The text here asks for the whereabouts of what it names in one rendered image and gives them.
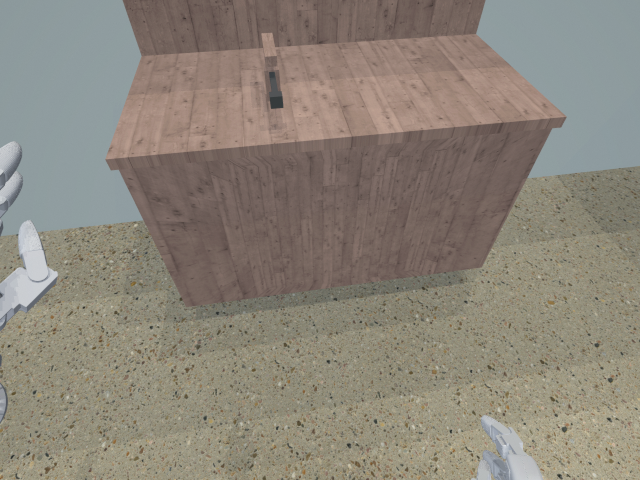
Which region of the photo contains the robot left hand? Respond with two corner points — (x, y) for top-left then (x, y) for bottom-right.
(0, 141), (58, 331)

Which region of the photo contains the counter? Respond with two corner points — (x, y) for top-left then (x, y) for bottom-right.
(105, 0), (567, 307)

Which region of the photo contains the tap lever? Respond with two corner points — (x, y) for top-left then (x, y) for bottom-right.
(269, 72), (283, 109)

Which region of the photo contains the robot right hand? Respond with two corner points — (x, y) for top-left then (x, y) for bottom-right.
(471, 415), (543, 480)

